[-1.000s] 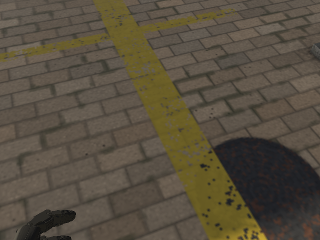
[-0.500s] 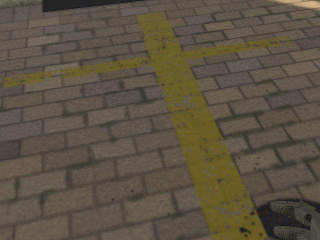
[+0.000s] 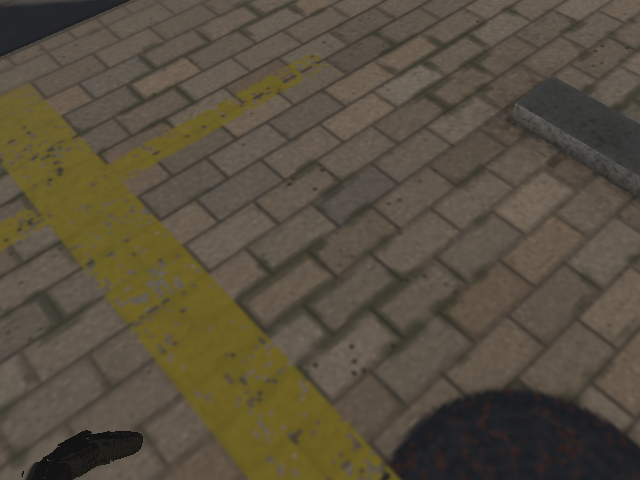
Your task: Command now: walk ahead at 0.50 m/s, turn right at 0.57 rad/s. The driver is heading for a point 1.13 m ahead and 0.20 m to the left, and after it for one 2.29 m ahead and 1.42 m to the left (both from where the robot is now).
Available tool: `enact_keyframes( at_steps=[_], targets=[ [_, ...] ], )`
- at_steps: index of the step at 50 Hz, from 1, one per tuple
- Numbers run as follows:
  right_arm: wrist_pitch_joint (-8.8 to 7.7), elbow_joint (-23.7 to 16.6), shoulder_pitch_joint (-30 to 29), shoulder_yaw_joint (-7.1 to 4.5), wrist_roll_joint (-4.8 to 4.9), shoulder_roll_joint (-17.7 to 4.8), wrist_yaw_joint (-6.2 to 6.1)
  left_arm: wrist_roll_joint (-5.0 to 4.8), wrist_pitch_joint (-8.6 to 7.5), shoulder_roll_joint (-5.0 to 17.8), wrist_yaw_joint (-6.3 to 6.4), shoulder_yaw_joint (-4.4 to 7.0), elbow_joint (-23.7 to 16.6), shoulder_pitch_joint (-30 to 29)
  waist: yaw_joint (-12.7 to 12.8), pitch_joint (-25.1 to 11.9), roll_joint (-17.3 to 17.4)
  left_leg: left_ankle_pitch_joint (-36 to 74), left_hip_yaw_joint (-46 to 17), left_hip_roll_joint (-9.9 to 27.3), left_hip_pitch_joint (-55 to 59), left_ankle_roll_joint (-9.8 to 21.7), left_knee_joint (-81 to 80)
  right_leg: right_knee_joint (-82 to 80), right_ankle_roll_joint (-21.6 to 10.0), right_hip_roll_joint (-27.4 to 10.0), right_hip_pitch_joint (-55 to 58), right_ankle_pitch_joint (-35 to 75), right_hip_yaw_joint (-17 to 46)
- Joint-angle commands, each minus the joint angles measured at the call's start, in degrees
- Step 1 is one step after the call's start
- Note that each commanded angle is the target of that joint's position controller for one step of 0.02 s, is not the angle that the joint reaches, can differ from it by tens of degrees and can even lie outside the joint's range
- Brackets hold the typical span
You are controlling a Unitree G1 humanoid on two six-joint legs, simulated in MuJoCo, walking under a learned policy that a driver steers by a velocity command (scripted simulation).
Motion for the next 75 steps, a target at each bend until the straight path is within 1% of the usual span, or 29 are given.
enact_keyframes(
  at_steps=[1, 2, 3, 4, 6, 11, 21, 25, 27, 28, 29, 30, 31, 32, 34, 37, 41, 45, 49, 50, 51, 52, 53, 56, 64, 70, 73, 74, 75],
  targets=[
    [-3.2, -8.2, 1.0, 1.23, -1.7, -3.0, 0.65, -0.48, -0.37, 17.5, 1.32, 5.59, -0.8, 20.9, 8.8, -26.8, -12.0, -8.5, -14.9, -7.6, -42.9, 1.0, 45.1, -16.1, -19.3, -19.6, 55.1, -14.3, 51.2],
    [-4.36, -9.6, -6.4, -0.18, 0.89, -8.2, 1.23, 0.09, -1.28, 13.1, 0.8, 4.21, -0.3, 19.9, 11.3, -20.4, -5.1, -3.6, -18.9, -4.3, -48.6, 2.2, 46.4, -19.6, -15.2, -18.3, 51.0, -15.4, 45.4],
    [-5.03, -10.5, -8.7, 0.14, 1.4, -7.7, 1.23, 0.29, -1.86, 11.6, 0.82, 3.71, 0.0, 17.4, 9.6, -13.0, -3.7, 1.7, -17.9, -2.2, -49.1, 3.3, 42.4, -19.9, -13.1, -16.2, 42.7, -12.3, 38.0],
    [-5.02, -9.0, -7.4, 0.27, 0.37, -7.0, 0.79, 0.42, -2.01, 9.0, 1.01, 2.84, -0.1, 13.2, 6.6, -9.1, 0.2, 6.0, -17.4, 0.7, -45.7, 3.1, 37.6, -19.8, -11.0, -14.2, 34.3, -5.5, 30.4],
    [-3.56, -7.0, -4.1, -0.03, -0.43, -6.9, 0.78, 1.66, -2.37, 5.9, 1.33, 1.64, -1.0, 8.7, 3.1, -7.1, -2.8, 10.9, -17.2, 3.5, -37.4, 2.4, 32.7, -22.0, -9.5, -11.2, 23.9, 5.6, 22.4],
    [-1.25, -6.7, -7.1, 0.78, -0.5, -3.7, 0.54, 1.8, -4.04, 7.1, 1.97, 1.7, 2.8, 11.1, 3.8, -3.5, -1.9, 22.4, -16.2, 3.9, -39.6, 0.1, 23.1, -26.5, -8.7, -10.0, 20.2, 15.2, 11.5],
    [-2.27, -10.8, -18.9, 1.92, 0.43, -1.4, 3.74, 1.39, -3.16, 8.3, 2.88, 2.05, 9.1, 15.7, 9.1, 2.3, -0.6, 32.6, -14.7, -1.1, -43.7, 4.1, -0.1, -26.7, -4.5, -13.4, 34.8, 16.3, 1.5],
    [-1.93, -11.9, -14.7, 0.87, -0.09, -3.6, 4.66, 1.05, -1.4, 10.7, 4.15, 2.78, 9.1, 14.1, 5.3, -3.1, -3.8, 20.2, -8.8, -6.4, -35.4, 7.9, -0.3, -13.9, -2.0, -13.9, 39.9, 48.4, -1.4],
    [-1.53, -9.3, -0.1, -1.91, 0.0, -8.9, 3.69, 1.11, -0.7, 10.6, 5.11, 2.43, 8.3, 12.8, -3.0, -11.7, -2.3, 23.1, -10.5, -8.4, -12.5, 11.8, -3.4, 7.9, 1.3, -10.8, 30.4, 50.6, -4.5],
    [-1.13, -8.7, 7.0, -3.65, -0.27, -15.2, 2.68, 2.38, -1.88, 6.0, 4.85, 0.76, 5.9, 17.4, -2.7, -20.0, 8.7, 22.9, -33.9, 5.8, 10.9, 20.4, -2.7, 30.0, 5.0, -4.2, 8.6, 22.8, -5.2],
    [-1.45, -9.1, 6.5, -2.91, 0.62, -13.5, 2.72, 2.73, -3.93, 3.0, 3.62, -0.71, 5.5, 18.3, -0.9, -26.3, 14.3, 16.3, -60.6, 14.4, 22.7, 28.4, -12.0, 43.7, 7.0, 6.3, -8.1, -24.2, 4.4],
    [-1.35, -9.1, 6.1, -1.81, 0.38, -9.5, 2.45, 0.39, -5.76, 7.7, 2.38, 0.4, 4.5, 13.1, -3.6, -22.2, 9.0, 10.8, -55.0, 12.4, 21.1, 24.8, -14.3, 45.8, 5.6, 1.8, -14.5, -21.9, 10.6],
    [-1.31, -9.7, 3.2, -1.4, 0.17, -7.9, 2.17, -0.77, -6.77, 8.1, 1.93, 0.23, 2.9, 8.7, -2.9, -14.9, 5.3, 11.6, -47.0, 10.4, 13.3, 22.2, -15.2, 42.0, 4.7, -1.1, -15.7, -17.1, 9.6],
    [-1.17, -10.4, -0.5, -1.04, 0.1, -7.1, 2.1, 0.25, -7.16, 7.4, 2.11, 0.19, 2.5, 7.0, -0.4, -9.2, 0.3, 16.8, -41.6, 8.1, 3.9, 20.6, -16.4, 35.6, 4.7, -3.2, -14.0, -14.1, 8.5],
    [-1.01, -12.1, -4.7, -0.26, -0.75, -5.3, 1.74, 1.95, -6.19, 7.7, 2.46, 0.87, 2.6, 8.1, 3.3, -5.4, 2.0, 26.1, -36.3, 4.9, -7.2, 20.1, -19.2, 29.2, 6.2, -5.1, -7.4, -11.0, 8.0],
    [-1.1, -12.2, -5.6, -0.77, -0.47, -6.9, 0.95, 2.34, -4.64, 5.6, 2.93, 0.35, 2.6, 9.4, 4.8, -4.1, 3.4, 33.2, -30.9, 2.7, -15.2, 20.5, -20.9, 20.9, 9.4, -4.9, -4.3, -7.9, 5.7],
    [-0.43, -10.9, -3.0, -1.39, 0.27, -8.6, -0.1, 2.17, -4.77, 3.1, 2.88, -0.75, 0.6, 0.5, 1.2, -3.2, 4.9, 28.3, -26.1, -1.9, -20.1, 16.3, -19.6, 2.4, 10.9, -1.7, 1.6, 9.4, 4.5],
    [0.43, -9.3, 0.7, -1.45, 0.81, -8.3, -0.42, 0.92, -5.55, 5.1, 2.15, 0.04, -0.6, -3.8, -0.3, -4.0, 6.1, 21.5, -32.0, 0.2, -14.9, 14.4, -15.5, -6.0, 10.0, 0.1, 4.3, 12.0, 6.8],
    [0.89, -9.9, -0.7, -1.11, 0.31, -6.5, -0.44, 0.9, -6.48, 8.1, 2.15, 2.0, 1.2, 4.0, 4.9, -6.1, 7.9, 22.3, -36.3, 0.1, -12.0, 11.3, -5.8, -10.5, 5.6, -0.4, 14.9, 5.3, 6.6],
    [0.67, -10.6, -0.7, 0.03, -0.15, -3.4, -0.15, 1.89, -6.78, 10.3, 2.58, 2.84, 1.9, 10.8, 8.2, -12.2, 4.9, 20.2, -33.0, -2.9, -15.9, 9.4, 5.7, -9.7, 2.4, -6.4, 26.8, 3.1, 11.6],
    [0.2, -11.5, 6.4, 1.35, 0.08, 0.9, -0.05, 2.86, -6.32, 15.0, 2.92, 3.98, 2.7, 17.4, 7.0, -21.0, -8.5, 1.7, -25.0, -10.9, -32.2, 5.2, 25.1, -11.0, -5.4, -19.8, 47.5, -3.9, 31.4],
    [-0.17, -12.4, 7.9, 1.35, 1.28, -1.9, -0.04, 1.43, -5.53, 14.3, 2.38, 4.18, 4.6, 20.3, 7.1, -22.3, -18.6, -7.6, -22.6, -9.2, -44.9, 4.0, 37.3, -17.3, -9.5, -25.8, 50.8, -21.5, 50.5],
    [-0.01, -11.5, 3.5, 0.08, 1.44, -6.8, -0.2, 1.15, -5.42, 9.4, 2.4, 2.95, 3.7, 17.6, 8.7, -14.2, -9.8, -2.3, -23.9, -6.3, -47.6, 3.6, 41.5, -19.7, -7.2, -22.5, 44.1, -27.7, 44.9],
    [0.19, -13.2, -4.4, -0.14, -0.08, -5.4, 0.1, 2.2, -4.9, 5.1, 2.33, 1.24, 4.6, 11.8, 6.4, -3.2, -4.4, 7.3, -21.2, -2.1, -43.3, 3.4, 36.0, -22.0, -4.4, -15.0, 26.9, -8.4, 24.9],
    [-0.54, -14.4, -11.4, 2.05, -0.5, 0.1, 1.59, 0.65, -5.0, 8.4, 2.27, 2.09, 8.6, 12.7, 6.2, -1.8, -3.5, 20.7, -16.0, 0.0, -38.0, 2.5, 11.4, -27.5, -6.3, -12.5, 23.0, 8.3, 10.1],
    [-1.53, -16.8, -19.7, 1.81, -0.15, -1.1, 2.65, -0.31, -3.22, 10.0, 2.44, 2.23, 12.4, 17.7, 8.1, 0.0, -3.9, 24.8, -13.8, -3.0, -32.0, 4.0, -1.6, -23.5, -3.6, -13.4, 26.8, 16.8, 7.9],
    [-2.28, -13.6, -9.2, -0.2, -1.68, -4.7, 2.31, -0.44, -2.3, 9.8, 3.0, 1.92, 12.8, 16.7, 1.4, -7.2, -3.4, 32.6, -12.2, -6.0, -13.2, 7.0, -8.9, -9.1, 0.7, -9.3, 25.7, 31.6, 6.2],
    [-2.22, -12.5, -2.4, -1.24, -2.72, -8.5, 1.6, 0.79, -2.72, 7.2, 3.05, 0.9, 11.4, 16.3, -1.3, -13.9, -0.3, 49.6, -18.0, 1.5, 1.1, 9.5, -5.8, 2.0, 3.6, -5.8, 17.8, 19.6, 4.5],
    [-1.15, -12.7, 0.6, -1.49, -3.86, -11.7, 0.86, 2.36, -3.18, 0.8, 2.72, -1.31, 11.4, 23.7, 0.6, -22.9, 14.8, 69.4, -35.3, 18.8, 21.1, 18.2, -1.6, 22.8, 8.2, 1.4, -0.9, -23.2, 2.4]
  ],
)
